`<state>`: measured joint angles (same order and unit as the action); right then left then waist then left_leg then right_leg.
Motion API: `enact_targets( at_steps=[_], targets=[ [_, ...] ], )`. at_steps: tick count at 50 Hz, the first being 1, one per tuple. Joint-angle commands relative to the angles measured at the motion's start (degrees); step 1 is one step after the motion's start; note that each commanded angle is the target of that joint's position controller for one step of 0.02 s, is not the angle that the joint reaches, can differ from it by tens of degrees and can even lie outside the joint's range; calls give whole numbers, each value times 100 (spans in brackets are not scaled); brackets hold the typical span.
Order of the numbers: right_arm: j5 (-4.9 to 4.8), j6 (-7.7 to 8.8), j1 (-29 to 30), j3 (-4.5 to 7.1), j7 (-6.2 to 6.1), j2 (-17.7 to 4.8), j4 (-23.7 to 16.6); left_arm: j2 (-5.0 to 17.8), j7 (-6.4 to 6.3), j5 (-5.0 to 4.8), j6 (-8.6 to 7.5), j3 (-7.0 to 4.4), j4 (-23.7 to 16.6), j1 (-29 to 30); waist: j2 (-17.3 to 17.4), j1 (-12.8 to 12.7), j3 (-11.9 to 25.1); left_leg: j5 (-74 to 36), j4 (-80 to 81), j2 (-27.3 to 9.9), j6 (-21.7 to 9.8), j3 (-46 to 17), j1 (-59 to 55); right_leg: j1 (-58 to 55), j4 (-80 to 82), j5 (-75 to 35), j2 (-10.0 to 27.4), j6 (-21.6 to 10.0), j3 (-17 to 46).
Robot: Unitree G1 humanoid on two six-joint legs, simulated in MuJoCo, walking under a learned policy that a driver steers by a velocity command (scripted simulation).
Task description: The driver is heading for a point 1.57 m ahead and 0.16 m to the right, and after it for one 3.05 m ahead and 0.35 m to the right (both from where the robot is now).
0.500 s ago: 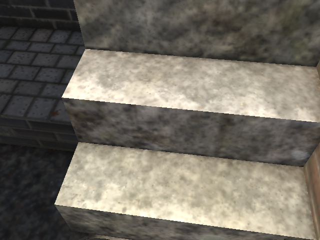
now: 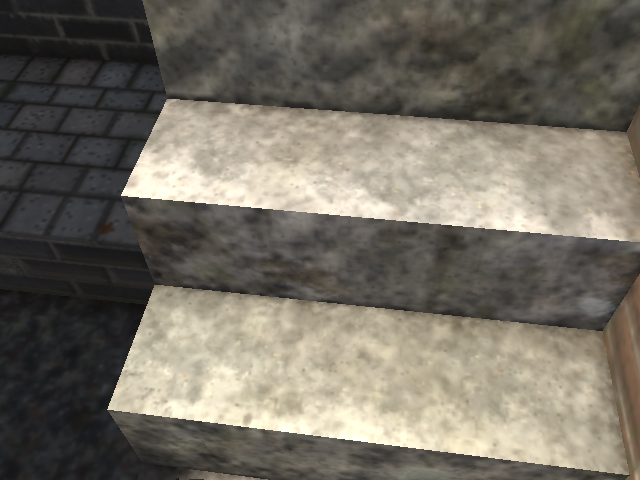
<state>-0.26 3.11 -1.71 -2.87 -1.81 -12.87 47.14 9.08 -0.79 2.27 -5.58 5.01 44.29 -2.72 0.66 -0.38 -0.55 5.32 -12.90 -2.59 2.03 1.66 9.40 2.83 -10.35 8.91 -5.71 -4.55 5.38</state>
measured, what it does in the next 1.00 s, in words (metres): stands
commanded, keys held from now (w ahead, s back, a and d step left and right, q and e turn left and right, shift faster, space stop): w+shift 1.00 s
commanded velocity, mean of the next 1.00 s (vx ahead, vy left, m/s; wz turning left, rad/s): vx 1.00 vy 0.00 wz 0.00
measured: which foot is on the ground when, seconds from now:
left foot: down 0.00-1.00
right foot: down 0.00-1.00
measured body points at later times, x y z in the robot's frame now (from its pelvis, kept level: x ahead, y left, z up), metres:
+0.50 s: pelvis +0.00 +0.00 +0.00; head +0.02 -0.01 +0.45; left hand +0.20 +0.19 -0.10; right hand +0.19 -0.23 -0.11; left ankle +0.01 +0.14 -0.75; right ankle -0.05 -0.07 -0.75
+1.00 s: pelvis +0.00 +0.00 +0.00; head +0.02 +0.00 +0.45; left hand +0.20 +0.19 -0.09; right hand +0.19 -0.23 -0.10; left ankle +0.01 +0.14 -0.75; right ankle -0.05 -0.08 -0.75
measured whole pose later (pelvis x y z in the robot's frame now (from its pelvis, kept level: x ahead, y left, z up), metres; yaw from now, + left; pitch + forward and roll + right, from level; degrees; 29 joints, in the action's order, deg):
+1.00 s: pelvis +0.00 +0.00 +0.00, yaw -1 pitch +2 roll +0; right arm -0.1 2.7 -1.5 -2.6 -1.8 -12.3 46.8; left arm 8.7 -0.7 2.4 -5.7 4.7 43.3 -2.4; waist 0.6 -0.1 -0.6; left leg 5.3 -13.2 -2.9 2.3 1.4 9.5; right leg 3.0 -10.6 8.7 -5.9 -4.4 6.0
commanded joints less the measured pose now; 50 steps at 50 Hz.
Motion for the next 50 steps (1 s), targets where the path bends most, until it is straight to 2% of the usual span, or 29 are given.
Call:
enact_targets(
  at_steps=[1,21,27,28,29,31,32,34,35,37,39,40,41,50],
  targets=[
    [-3,90,420,127,-14,-518,-425,402,-13,-5,-98,-104,-452,409,-144,1,779,-1165,-65,-733,-319,-636,-432,-146,-62,-1603,1221,102,792],
    [-8,78,403,152,-22,-538,-420,400,-14,6,-105,-113,-452,371,-119,-8,789,-1226,-97,-723,-286,-594,-439,-151,-74,-1633,1202,109,803],
    [-5,69,409,152,-24,-519,-439,384,-14,1,-107,-109,-477,380,-151,6,774,-1172,-115,-720,-276,-585,-436,-100,-77,-1614,1194,107,816],
    [4,52,429,132,-10,-450,-449,382,-9,15,-111,-117,-499,445,-176,36,806,-1171,-134,-720,-286,-585,-482,-103,-80,-1712,1193,126,779],
    [1,63,405,154,-22,-529,-441,380,-11,-2,-108,-111,-487,374,-141,2,779,-1167,-122,-716,-274,-582,-438,-99,-80,-1641,1192,114,817],
    [-3,66,406,154,-24,-525,-445,385,-13,-1,-107,-111,-491,374,-140,7,762,-1166,-116,-720,-273,-584,-429,-93,-76,-1597,1191,106,821],
    [6,50,430,135,-10,-454,-455,380,-8,14,-111,-118,-512,437,-167,35,793,-1161,-134,-720,-283,-584,-477,-94,-76,-1687,1191,125,785],
    [-2,64,405,157,-25,-526,-449,385,-12,-3,-107,-114,-497,364,-133,9,756,-1157,-117,-718,-272,-581,-426,-93,-75,-1594,1190,106,825],
    [7,49,428,136,-11,-454,-460,380,-7,13,-111,-120,-520,435,-162,36,788,-1154,-131,-720,-281,-582,-474,-91,-76,-1671,1188,123,788],
    [3,59,404,160,-23,-535,-452,376,-9,-6,-108,-116,-508,360,-120,1,757,-1154,-119,-715,-268,-579,-425,-92,-77,-1602,1188,112,825],
    [14,45,429,139,-9,-462,-461,367,-4,10,-112,-123,-535,434,-148,28,785,-1148,-131,-718,-278,-581,-471,-87,-75,-1662,1185,130,787],
    [4,60,409,162,-23,-535,-454,370,-9,-7,-108,-118,-516,360,-114,-2,748,-1153,-114,-718,-267,-582,-420,-86,-73,-1570,1187,111,826],
    [8,48,431,141,-11,-456,-464,374,-6,10,-110,-126,-534,432,-146,34,772,-1150,-124,-720,-278,-583,-461,-90,-73,-1630,1186,123,789],
    [16,48,441,146,-7,-452,-465,349,-2,7,-112,-134,-562,449,-136,27,767,-1140,-109,-720,-278,-587,-458,-78,-67,-1568,1181,127,787]
  ],
)
Velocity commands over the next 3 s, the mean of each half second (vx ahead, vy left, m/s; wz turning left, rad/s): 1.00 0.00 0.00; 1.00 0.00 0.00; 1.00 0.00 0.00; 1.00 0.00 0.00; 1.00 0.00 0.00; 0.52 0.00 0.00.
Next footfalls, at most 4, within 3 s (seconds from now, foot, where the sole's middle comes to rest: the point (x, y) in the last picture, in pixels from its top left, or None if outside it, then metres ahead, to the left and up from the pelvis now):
none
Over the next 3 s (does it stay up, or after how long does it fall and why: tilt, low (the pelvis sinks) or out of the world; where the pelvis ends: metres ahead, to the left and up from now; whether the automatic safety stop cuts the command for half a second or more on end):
stays up -0.02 0.00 0.00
